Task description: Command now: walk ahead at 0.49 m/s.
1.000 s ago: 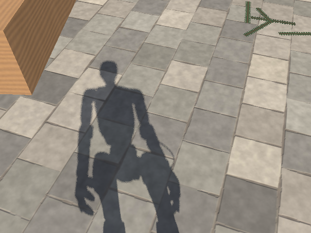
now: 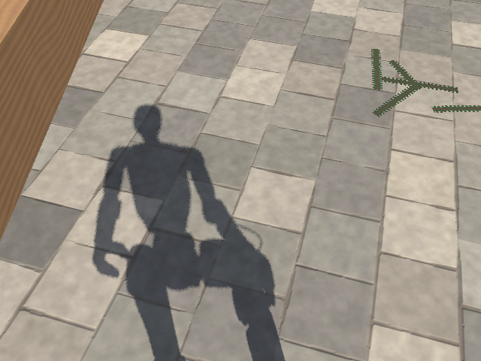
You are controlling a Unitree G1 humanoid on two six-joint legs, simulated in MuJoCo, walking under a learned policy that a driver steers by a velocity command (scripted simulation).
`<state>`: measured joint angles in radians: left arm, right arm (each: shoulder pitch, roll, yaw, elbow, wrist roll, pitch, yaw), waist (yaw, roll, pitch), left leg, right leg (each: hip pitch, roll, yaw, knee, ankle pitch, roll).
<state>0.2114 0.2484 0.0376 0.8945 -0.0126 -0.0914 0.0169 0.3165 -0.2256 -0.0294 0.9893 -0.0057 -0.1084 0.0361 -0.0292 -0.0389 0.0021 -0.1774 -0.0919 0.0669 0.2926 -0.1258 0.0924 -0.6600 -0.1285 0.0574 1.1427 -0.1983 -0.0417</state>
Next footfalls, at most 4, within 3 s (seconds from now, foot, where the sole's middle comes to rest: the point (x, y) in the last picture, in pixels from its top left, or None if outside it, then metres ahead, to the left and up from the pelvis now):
0.30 right None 0.34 -0.17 -0.78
0.86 left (219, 316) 0.65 0.07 -0.78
1.46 right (290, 229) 0.96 -0.17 -0.78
1.92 left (256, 168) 1.25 -0.07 -0.78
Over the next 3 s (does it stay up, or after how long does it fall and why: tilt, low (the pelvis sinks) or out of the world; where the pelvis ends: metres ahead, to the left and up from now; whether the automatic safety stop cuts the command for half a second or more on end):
stays up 1.12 -0.16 -0.01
